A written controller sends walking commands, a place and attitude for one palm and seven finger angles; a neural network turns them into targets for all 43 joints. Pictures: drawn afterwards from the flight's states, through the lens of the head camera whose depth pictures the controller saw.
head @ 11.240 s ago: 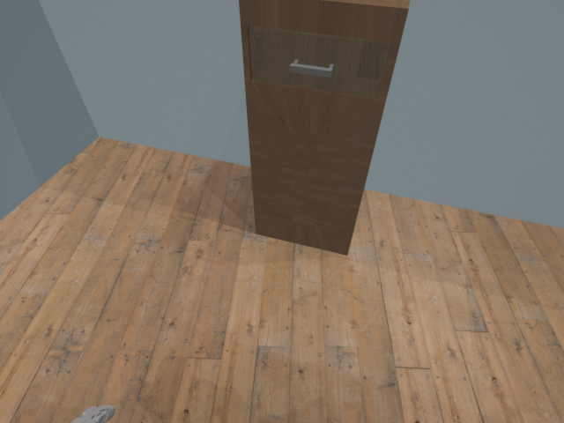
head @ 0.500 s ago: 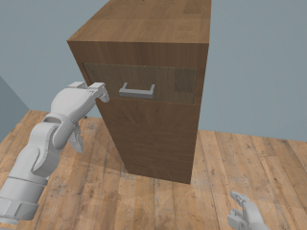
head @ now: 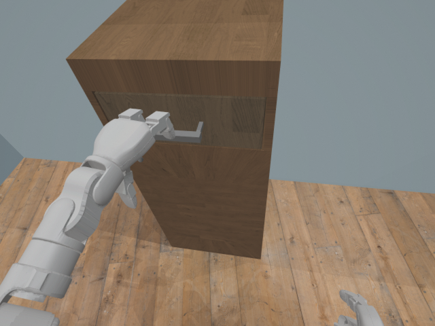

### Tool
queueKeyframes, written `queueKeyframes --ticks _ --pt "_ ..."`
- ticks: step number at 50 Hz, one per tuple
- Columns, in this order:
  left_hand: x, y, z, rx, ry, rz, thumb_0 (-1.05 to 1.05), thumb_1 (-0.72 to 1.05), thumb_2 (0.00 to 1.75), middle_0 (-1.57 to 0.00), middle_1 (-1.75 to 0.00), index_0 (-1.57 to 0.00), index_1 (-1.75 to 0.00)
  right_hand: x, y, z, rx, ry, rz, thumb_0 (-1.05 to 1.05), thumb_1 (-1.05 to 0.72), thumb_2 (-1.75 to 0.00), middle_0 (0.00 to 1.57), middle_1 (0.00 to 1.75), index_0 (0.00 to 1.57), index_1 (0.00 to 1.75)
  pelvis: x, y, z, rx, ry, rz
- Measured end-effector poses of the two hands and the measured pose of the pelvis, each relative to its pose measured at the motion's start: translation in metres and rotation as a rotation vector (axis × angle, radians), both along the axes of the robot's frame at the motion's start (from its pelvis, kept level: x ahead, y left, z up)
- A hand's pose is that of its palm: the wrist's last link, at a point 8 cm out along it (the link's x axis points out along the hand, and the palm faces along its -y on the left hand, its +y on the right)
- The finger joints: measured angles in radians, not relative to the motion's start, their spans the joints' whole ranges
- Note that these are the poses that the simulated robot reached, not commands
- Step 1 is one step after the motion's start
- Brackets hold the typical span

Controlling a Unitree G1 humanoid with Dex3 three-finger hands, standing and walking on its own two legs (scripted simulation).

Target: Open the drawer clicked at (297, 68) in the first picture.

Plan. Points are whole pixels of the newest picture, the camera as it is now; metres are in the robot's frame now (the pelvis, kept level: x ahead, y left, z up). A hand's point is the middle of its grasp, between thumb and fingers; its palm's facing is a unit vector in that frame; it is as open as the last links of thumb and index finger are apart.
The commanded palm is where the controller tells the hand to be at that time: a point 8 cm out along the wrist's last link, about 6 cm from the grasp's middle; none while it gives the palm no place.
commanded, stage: move the hooked fingers above the handle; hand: left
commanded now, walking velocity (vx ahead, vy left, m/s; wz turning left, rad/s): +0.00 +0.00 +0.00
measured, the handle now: (177, 130) +0.51 +0.15 +0.06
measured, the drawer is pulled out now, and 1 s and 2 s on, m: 0.00 0.00 0.00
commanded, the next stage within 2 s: none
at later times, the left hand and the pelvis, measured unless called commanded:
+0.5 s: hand (162, 139) +0.42 +0.15 +0.12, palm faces +0.08 -0.10 -0.99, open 13.8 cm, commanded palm +0.40 +0.18 +0.18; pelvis +0.02 +0.02 +0.00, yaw -1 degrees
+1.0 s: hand (199, 125) +0.46 +0.08 +0.12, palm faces +0.10 -0.12 -0.99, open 13.8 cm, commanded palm +0.43 +0.17 +0.18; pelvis +0.01 +0.01 +0.00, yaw -3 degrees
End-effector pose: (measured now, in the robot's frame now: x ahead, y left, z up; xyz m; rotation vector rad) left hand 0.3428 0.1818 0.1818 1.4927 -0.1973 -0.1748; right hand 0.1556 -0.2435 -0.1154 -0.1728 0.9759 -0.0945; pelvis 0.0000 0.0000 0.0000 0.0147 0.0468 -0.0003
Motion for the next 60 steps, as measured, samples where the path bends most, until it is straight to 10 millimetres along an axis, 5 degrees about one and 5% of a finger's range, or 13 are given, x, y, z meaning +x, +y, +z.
queueKeyframes --ticks 6,11,17,22,28,33,36,40,45,53,60 --pt "0.030 0.027 0.020 -0.005 -0.115 0.168 0.00 -0.48 0.30 -0.32 -1.20 -0.32 -1.20 0.001 0.010 -0.003 0.035 0.022 -0.004 0.01 -0.90 -0.90 0.20 0.30 0.20 0.30 0.004 0.002 0.000 0.001 0.022 -0.012" --pt "0.043 0.039 0.011 0.048 -0.019 0.283 0.00 -0.48 0.30 -0.32 -1.20 -0.31 -1.20 0.002 0.016 -0.006 0.057 0.047 -0.005 0.01 -0.90 -0.90 0.20 0.30 0.20 0.30 0.008 0.006 0.000 -0.001 0.033 -0.008" --pt "0.036 -0.005 -0.017 0.022 0.101 0.070 -0.01 -0.48 0.30 -0.32 -1.20 -0.31 -1.20 0.011 0.020 -0.002 0.033 0.030 -0.002 0.01 -0.90 -0.90 0.20 0.30 0.20 0.30 0.014 0.013 -0.001 -0.003 0.028 -0.001" --pt "0.040 -0.031 -0.017 -0.025 0.008 -0.074 0.00 -0.48 0.30 -0.32 -1.20 -0.32 -1.20 0.014 0.024 0.000 0.021 0.012 -0.014 0.01 -0.90 -0.90 0.20 0.30 0.20 0.30 0.017 0.017 -0.003 -0.003 0.034 -0.010" --pt "0.073 -0.003 -0.001 0.006 -0.117 0.121 0.00 -0.48 0.30 -0.32 -1.20 -0.32 -1.20 0.001 0.029 -0.009 0.043 0.065 -0.020 0.00 -0.90 -0.90 0.20 0.30 0.20 0.30 0.016 0.016 -0.003 -0.002 0.061 -0.022" --pt "0.087 0.016 0.000 0.063 -0.038 0.284 0.00 -0.48 0.30 -0.32 -1.20 -0.31 -1.20 -0.015 0.027 -0.017 0.071 0.131 -0.044 0.01 -0.90 -0.90 0.20 0.30 0.20 0.30 0.018 0.016 -0.003 -0.004 0.076 -0.012" --pt "0.087 -0.001 -0.013 0.063 0.066 0.240 -0.01 -0.48 0.30 -0.31 -1.20 -0.31 -1.20 -0.022 0.023 -0.019 0.062 0.154 -0.052 0.01 -0.90 -0.90 0.20 0.30 0.20 0.30 0.020 0.017 -0.004 -0.004 0.073 0.001" --pt "0.080 -0.051 -0.031 0.048 0.135 0.023 -0.01 -0.48 0.30 -0.32 -1.20 -0.31 -1.20 -0.024 0.015 -0.018 0.028 0.145 -0.064 0.01 -0.90 -0.90 0.20 0.30 0.20 0.30 0.019 0.016 -0.005 -0.002 0.066 0.005" --pt "0.080 -0.094 -0.024 -0.035 0.011 -0.160 0.00 -0.48 0.30 -0.32 -1.20 -0.32 -1.20 -0.030 0.008 -0.016 0.008 0.116 -0.105 0.01 -0.90 -0.90 0.20 0.30 0.20 0.30 0.018 0.013 -0.006 0.004 0.070 -0.024" --pt "0.095 -0.077 -0.006 -0.014 -0.126 -0.001 0.00 -0.48 0.30 -0.45 -1.28 -0.32 -1.20 -0.046 0.006 -0.020 0.040 0.155 -0.137 0.01 -0.90 -0.90 0.20 0.30 0.20 0.30 0.011 0.002 -0.003 0.011 0.067 -0.067" --pt "0.085 -0.011 0.000 0.068 -0.059 0.307 0.00 -0.48 0.30 -0.38 -1.24 -0.33 -1.22 -0.042 -0.005 -0.017 0.046 0.123 -0.147 0.01 -0.90 -0.90 0.20 0.30 0.20 0.30 0.005 -0.008 -0.001 0.013 0.049 -0.070"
